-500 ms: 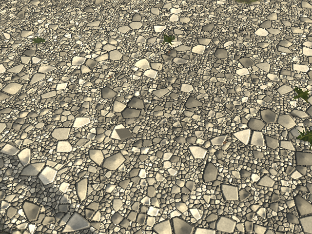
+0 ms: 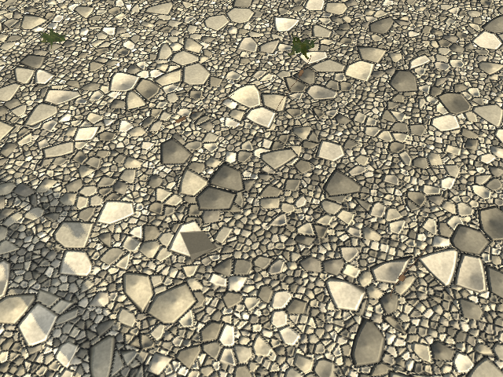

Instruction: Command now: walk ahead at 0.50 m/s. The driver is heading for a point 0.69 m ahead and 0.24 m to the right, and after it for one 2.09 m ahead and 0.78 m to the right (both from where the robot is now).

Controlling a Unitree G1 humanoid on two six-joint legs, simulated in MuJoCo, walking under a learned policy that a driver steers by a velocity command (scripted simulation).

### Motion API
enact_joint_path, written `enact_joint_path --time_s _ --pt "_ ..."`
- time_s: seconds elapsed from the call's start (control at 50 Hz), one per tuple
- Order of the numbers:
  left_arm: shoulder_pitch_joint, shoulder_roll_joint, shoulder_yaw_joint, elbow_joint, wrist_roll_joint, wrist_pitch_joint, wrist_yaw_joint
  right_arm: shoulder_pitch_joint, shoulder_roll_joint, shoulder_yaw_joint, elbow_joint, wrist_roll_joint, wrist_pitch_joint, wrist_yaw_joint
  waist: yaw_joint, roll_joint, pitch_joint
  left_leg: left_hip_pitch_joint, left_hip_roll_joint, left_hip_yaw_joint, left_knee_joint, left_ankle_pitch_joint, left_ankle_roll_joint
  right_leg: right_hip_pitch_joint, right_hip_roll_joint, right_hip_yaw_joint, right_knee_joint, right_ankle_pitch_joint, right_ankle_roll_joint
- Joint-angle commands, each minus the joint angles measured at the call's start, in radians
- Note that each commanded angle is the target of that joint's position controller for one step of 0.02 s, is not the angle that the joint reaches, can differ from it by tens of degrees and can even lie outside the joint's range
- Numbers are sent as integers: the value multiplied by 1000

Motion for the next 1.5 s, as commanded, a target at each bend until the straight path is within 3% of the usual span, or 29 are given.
enact_joint_path --time_s 0.02,0.08,0.12,0.14,0.16,0.18,0.2,0.24,0.36,0.56,0.62,0.66,0.68,0.7,0.72,0.74,0.78,0.82,0.92,1.1,1.16,1.18,1.2,1.22,1.24,1.26,1.28,1.32,1.5 --pt "-50 128 19 -60 -21 -15 -7 31 -49 -5 -22 9 -6 3 -39 -126 -60 257 -32 56 -145 116 27 -102 -287 151 -166 663 -106" --pt "32 139 17 -20 5 12 3 -38 -65 -15 -44 -2 -11 -2 -25 -80 -13 246 -58 68 -239 26 57 34 -307 161 -81 678 -89" --pt "33 150 17 -20 16 21 7 195 -103 -37 36 -9 -31 -9 -124 -43 -118 530 -88 59 -322 -12 82 -11 -246 120 202 703 -63" --pt "38 128 9 -52 10 19 4 353 -190 -60 59 -27 -42 -24 -177 52 -230 757 118 -173 -360 -75 131 -179 -184 78 489 433 -46" --pt "175 23 -8 -55 -21 24 8 394 -278 -79 55 -27 -33 -28 -121 230 -372 971 402 -604 -460 -94 262 -451 -34 31 856 -287 -20" --pt "100 146 22 -42 6 36 14 341 -215 -73 47 18 -14 -29 -139 61 -307 883 361 -641 -531 -313 256 -558 -71 121 928 -247 -28" --pt "5 139 26 -70 8 36 7 228 -155 -55 29 16 -14 -33 -103 31 -140 739 315 -490 -572 -356 217 -593 -120 129 909 -146 -31" --pt "-38 104 27 -73 19 44 -1 145 -90 -40 25 10 -31 -33 -49 26 -37 553 230 -275 -632 -135 145 -513 -174 131 812 -40 -20" --pt "-111 58 32 -105 25 94 -19 224 -83 -43 66 24 -71 -40 -2 18 -34 537 180 -13 -681 138 111 -532 -194 103 719 114 18" --pt "-422 45 7 -245 28 82 -47 360 -107 -49 119 14 -57 -57 -64 19 29 689 196 187 -636 353 90 -522 -157 -46 298 223 -19" --pt "-357 71 19 -238 31 78 -40 351 -141 -56 123 8 -40 -65 -21 52 -23 765 207 243 -461 766 77 -406 -82 -97 267 81 -82" --pt "-177 107 42 -187 31 69 -32 345 -167 -63 116 8 -20 -64 55 49 -132 744 202 264 -158 830 64 -197 -11 -102 194 35 -131" --pt "-28 163 67 -145 41 62 -21 327 -169 -63 95 14 -16 -58 130 -13 -213 581 181 274 108 624 31 37 -57 8 109 33 -174" --pt "12 290 100 -152 47 64 -7 347 -64 -42 23 36 -22 -37 97 -252 -304 145 20 271 506 -118 -30 350 -369 501 57 -40 -318" --pt "-5 307 102 -164 14 78 -8 243 -130 -58 -22 27 -36 -29 99 -182 -341 -31 -93 39 654 -404 -38 384 -455 825 -97 -3 -364" --pt "-51 286 94 -157 7 83 1 157 -130 -57 -51 27 -49 -22 81 -108 -196 -119 -22 -17 622 -306 -23 294 -429 650 -107 71 -330" --pt "-138 195 71 -164 4 71 11 180 -113 -54 -35 23 -56 -25 -2 -16 -73 -25 38 -19 446 -204 -21 81 -337 458 -123 302 -243" --pt "-166 156 55 -170 -7 52 17 216 -98 -53 -32 -9 -18 -21 -50 -41 -83 74 51 -24 366 -191 -48 -8 -265 360 -137 426 -215" --pt "-64 202 59 -160 -11 29 14 77 -88 -48 -97 -13 23 -10 -25 -79 -56 5 41 11 183 -89 -103 -39 -214 333 -166 466 -197" --pt "62 209 55 -164 4 60 33 -145 -98 -24 -199 14 5 -17 56 -138 -69 56 -85 20 -169 52 -67 87 -179 353 23 862 -96" --pt "-31 237 64 -204 9 60 41 25 -158 -38 -157 15 -11 -35 -30 -156 -118 318 -126 -13 -326 30 -20 40 -154 399 174 903 -32" --pt "-71 246 67 -217 -4 51 35 137 -176 -44 -130 11 -25 -45 -97 -127 -156 479 -99 -21 -431 168 0 -10 -111 388 316 848 -6" --pt "-62 191 53 -258 -25 41 29 257 -236 -54 -122 -5 -39 -57 -124 -22 -282 736 113 -173 -391 491 44 -151 -55 345 558 485 23" --pt "123 111 45 -256 -47 51 45 253 -280 -55 -149 -8 -27 -51 -28 172 -417 930 442 -441 -280 1107 167 -338 96 219 854 -447 31" --pt "174 198 57 -233 -16 71 54 227 -252 -62 -163 26 -6 -46 -14 147 -498 855 455 -559 -334 957 241 -369 43 199 965 -373 32" --pt "100 226 66 -221 8 92 48 141 -158 -38 -189 33 5 -50 -2 33 -365 709 371 -437 -395 685 219 -385 -5 192 971 -278 47" --pt "27 218 66 -234 18 105 34 77 -102 -19 -197 30 14 -53 1 11 -244 590 286 -305 -450 505 179 -396 -34 170 925 -227 62" --pt "-3 186 63 -246 20 137 7 48 -115 -17 -194 18 24 -63 13 82 -153 446 202 -161 -522 372 158 -366 -59 144 897 -169 94" --pt "-146 135 28 -332 18 175 -21 94 -166 -42 -169 3 39 -53 -11 104 -151 346 201 -30 -595 -36 175 -284 -98 86 567 -107 86"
